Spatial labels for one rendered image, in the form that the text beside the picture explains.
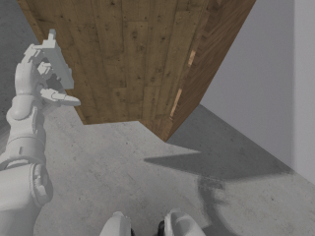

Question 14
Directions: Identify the cupboard door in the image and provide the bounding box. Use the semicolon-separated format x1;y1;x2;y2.
17;0;209;125

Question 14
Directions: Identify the handle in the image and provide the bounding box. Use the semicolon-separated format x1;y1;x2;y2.
41;29;74;89

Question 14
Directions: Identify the left robot forearm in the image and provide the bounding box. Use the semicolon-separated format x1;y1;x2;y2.
0;94;46;171

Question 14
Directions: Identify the robot left upper arm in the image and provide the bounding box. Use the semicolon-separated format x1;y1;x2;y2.
0;163;54;236

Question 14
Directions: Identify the left robot shin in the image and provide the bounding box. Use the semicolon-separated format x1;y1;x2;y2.
112;211;124;217

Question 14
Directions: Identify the left robot hand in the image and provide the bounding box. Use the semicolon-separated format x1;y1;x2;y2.
15;44;81;107

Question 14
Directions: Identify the left robot thigh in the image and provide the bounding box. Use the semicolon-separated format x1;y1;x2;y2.
99;215;131;236

